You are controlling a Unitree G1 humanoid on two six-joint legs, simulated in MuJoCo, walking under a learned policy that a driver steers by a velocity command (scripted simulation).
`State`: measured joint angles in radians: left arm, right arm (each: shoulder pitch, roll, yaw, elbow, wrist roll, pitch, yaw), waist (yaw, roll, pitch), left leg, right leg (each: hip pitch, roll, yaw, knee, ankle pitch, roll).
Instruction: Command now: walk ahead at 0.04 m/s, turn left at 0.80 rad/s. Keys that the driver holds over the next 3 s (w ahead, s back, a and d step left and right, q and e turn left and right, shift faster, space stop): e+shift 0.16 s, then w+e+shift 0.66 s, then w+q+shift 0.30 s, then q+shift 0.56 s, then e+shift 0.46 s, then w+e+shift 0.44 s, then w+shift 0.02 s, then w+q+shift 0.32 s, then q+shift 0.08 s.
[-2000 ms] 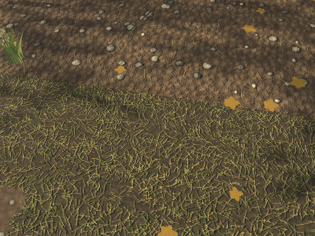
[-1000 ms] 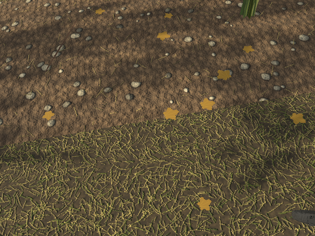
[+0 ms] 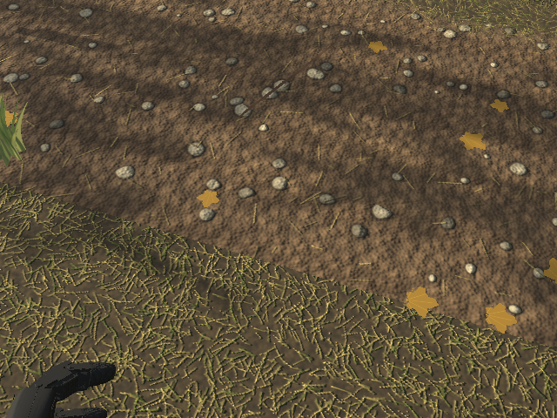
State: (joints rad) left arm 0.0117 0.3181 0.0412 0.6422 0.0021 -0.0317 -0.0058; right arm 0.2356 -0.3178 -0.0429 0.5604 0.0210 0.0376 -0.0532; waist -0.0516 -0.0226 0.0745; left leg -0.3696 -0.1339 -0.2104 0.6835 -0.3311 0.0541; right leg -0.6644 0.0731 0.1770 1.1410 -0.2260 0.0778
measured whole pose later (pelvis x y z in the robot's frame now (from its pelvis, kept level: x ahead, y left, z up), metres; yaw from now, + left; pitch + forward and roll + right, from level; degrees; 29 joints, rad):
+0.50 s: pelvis +0.18 -0.15 -0.14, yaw -9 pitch +0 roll +3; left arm 0.63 0.10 0.00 0.92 0.00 -0.04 0.01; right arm 0.23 -0.19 -0.02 0.65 -0.01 -0.09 -0.06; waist 0.08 0.06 -0.04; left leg -0.84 0.02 -0.05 1.33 -0.10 -0.04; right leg -0.19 0.13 0.21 0.57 -0.35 -0.09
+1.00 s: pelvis +0.53 -0.25 -0.14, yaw -30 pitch +2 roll +3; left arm 0.09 0.33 0.05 0.64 -0.01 -0.08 -0.01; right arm 0.48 -0.30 -0.10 0.82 0.02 -0.09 0.01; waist -0.10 -0.03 0.02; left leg -0.03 -0.05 -0.03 0.30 -0.30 0.00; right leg -0.69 -0.07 0.06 0.98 -0.26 -0.04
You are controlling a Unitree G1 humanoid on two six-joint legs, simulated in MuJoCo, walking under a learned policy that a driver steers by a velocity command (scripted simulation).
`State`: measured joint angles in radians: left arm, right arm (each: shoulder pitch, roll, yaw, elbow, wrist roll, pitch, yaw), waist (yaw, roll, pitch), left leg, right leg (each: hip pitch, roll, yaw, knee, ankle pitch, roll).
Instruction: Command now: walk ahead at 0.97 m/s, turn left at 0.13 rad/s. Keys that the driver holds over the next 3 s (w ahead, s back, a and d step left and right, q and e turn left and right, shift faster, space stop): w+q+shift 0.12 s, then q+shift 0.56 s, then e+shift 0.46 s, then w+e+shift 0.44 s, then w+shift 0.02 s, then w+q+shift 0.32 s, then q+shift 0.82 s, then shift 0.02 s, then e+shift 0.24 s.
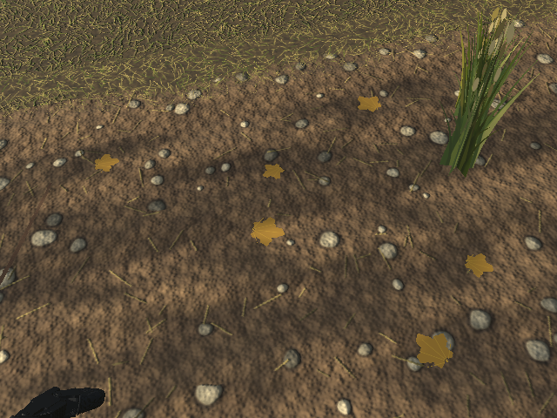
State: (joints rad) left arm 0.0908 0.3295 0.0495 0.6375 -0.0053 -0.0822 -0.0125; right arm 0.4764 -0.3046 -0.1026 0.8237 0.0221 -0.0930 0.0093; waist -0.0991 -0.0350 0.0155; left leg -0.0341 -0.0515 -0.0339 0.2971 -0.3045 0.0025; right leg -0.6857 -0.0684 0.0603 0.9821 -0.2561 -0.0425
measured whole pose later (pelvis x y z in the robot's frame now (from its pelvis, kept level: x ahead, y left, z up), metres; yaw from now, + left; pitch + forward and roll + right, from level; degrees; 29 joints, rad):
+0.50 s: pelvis +0.36 -0.01 -0.01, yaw +21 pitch +0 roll -3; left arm 0.22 0.34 0.09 0.77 -0.04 -0.06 0.03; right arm 0.11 -0.36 -0.08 0.62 0.01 0.01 0.05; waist 0.07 0.00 0.11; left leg -0.59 0.03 0.07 0.67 -0.04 0.04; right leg -0.01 -0.05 -0.26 0.46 -0.41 0.04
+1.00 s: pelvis +0.50 +0.01 +0.00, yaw +30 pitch -1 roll +1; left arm 0.22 0.31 0.04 0.73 -0.02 0.02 0.01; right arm 0.08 -0.24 -0.01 0.64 -0.02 0.03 -0.01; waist 0.03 -0.02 0.05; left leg -0.29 -0.11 -0.06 0.51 -0.21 0.06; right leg -0.36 -0.05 0.04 0.76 -0.36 0.06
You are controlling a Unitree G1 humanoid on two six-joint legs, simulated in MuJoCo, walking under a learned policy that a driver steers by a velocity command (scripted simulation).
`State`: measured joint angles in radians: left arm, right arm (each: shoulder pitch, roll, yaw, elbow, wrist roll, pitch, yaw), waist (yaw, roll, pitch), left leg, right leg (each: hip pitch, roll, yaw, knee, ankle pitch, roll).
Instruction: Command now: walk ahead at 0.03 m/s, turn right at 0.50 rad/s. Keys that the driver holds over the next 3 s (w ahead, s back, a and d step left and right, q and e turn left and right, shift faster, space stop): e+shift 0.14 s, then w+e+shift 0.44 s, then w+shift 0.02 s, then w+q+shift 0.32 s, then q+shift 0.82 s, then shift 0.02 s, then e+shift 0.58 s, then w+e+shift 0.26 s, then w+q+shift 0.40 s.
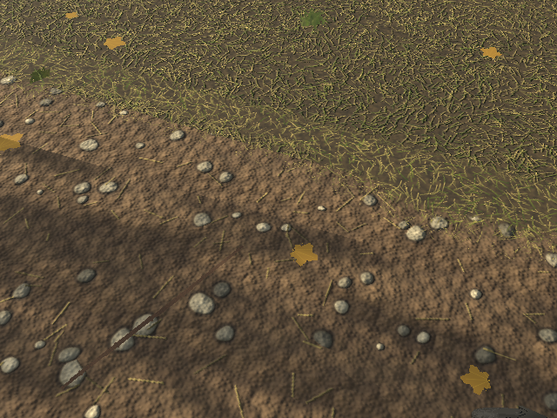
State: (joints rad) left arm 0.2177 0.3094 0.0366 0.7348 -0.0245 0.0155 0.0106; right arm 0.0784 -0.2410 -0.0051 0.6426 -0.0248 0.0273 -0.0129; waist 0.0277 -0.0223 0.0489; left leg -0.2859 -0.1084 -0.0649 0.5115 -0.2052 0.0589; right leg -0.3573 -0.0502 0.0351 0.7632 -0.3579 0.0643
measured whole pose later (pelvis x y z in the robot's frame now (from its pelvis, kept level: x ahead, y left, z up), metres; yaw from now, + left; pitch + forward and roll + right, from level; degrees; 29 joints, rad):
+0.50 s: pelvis +0.11 -0.03 +0.00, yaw -25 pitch +3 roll +2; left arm 0.32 0.32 0.06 0.62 -0.05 0.00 0.02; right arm 0.10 -0.30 -0.08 0.67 0.02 -0.12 0.01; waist 0.03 -0.03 -0.02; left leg -0.27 -0.07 -0.05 0.45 -0.22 0.00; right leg -0.29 0.08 0.28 0.74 -0.46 -0.03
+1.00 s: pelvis +0.36 -0.26 -0.02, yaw -25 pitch +2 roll -1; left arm 0.12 0.26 0.02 0.58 0.01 -0.09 -0.03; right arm 0.47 -0.27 -0.02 0.85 0.05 -0.07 -0.01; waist -0.06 0.02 0.07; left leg -0.26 0.07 -0.11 1.24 -0.40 0.01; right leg -0.47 -0.05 -0.06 0.68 -0.22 0.03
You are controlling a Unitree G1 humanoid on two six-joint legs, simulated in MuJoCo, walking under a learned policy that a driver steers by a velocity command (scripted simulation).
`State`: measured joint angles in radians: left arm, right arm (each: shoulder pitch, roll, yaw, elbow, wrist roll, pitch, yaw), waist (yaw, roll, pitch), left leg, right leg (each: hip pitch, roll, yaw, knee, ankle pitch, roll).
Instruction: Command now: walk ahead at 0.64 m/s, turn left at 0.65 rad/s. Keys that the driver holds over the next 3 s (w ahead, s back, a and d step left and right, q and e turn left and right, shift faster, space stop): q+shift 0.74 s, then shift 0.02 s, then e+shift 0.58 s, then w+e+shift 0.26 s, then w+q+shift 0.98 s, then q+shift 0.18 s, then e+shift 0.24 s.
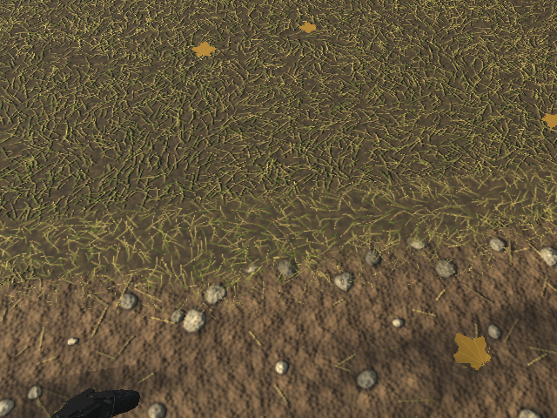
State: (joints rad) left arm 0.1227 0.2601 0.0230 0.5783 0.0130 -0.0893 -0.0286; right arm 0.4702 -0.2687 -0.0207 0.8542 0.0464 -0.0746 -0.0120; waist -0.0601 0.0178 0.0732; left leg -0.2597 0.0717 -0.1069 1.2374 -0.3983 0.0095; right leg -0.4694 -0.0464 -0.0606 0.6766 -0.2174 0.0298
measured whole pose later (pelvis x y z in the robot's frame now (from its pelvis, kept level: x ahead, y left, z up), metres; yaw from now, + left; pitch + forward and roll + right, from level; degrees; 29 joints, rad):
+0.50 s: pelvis +0.25 +0.03 +0.02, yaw +25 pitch +0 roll -3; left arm -0.03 0.30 0.05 0.64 0.01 -0.04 0.01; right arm 0.23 -0.32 -0.07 0.60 0.01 0.00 0.01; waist -0.06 -0.01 0.16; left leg -0.38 -0.15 -0.10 0.49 -0.09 0.12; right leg -0.55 0.03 0.15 1.11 -0.42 0.04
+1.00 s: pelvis +0.39 -0.01 +0.03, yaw +42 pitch +0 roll +1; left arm 0.17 0.27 0.04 0.73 -0.01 0.00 -0.01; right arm 0.12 -0.31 -0.05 0.61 -0.01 0.04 -0.03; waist 0.04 0.01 0.08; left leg -0.32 -0.08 -0.18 0.81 -0.49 -0.10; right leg -0.28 0.09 0.17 0.46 -0.16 -0.01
